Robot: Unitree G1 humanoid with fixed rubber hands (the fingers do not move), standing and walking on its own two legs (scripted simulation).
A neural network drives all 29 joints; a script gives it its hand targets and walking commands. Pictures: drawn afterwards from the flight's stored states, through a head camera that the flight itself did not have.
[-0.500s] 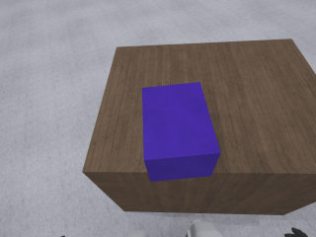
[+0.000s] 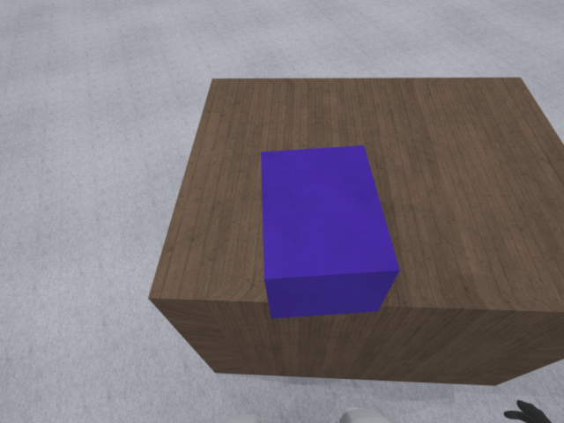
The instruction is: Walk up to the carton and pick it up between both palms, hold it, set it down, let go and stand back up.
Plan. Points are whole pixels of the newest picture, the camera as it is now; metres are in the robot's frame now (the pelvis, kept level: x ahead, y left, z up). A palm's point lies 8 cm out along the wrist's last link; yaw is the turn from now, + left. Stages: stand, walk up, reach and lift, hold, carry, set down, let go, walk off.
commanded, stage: walk up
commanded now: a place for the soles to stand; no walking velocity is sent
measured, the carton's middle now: (318, 230) +0.42 -0.03 -0.04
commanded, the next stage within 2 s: none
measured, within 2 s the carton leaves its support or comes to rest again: neither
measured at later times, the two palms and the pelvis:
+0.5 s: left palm out of the picture +0.07 +0.31 -0.11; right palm out of the picture +0.09 -0.32 -0.08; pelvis +0.00 +0.01 +0.00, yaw +0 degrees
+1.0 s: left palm out of the picture +0.06 +0.30 -0.10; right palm out of the picture +0.09 -0.33 -0.09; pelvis +0.00 -0.01 +0.00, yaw -1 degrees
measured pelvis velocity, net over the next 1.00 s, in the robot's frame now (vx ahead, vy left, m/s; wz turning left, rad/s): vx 0.00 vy -0.01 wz -0.01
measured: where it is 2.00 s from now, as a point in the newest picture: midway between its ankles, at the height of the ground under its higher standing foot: outside the picture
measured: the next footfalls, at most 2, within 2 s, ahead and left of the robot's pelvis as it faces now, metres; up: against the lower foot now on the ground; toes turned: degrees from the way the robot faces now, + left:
left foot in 1.46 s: +0.04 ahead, +0.10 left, +0.00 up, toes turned +1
right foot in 1.74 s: +0.05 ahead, -0.17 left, +0.00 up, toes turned +1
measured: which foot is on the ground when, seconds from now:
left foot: down 0.00-1.00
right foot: down 0.00-1.00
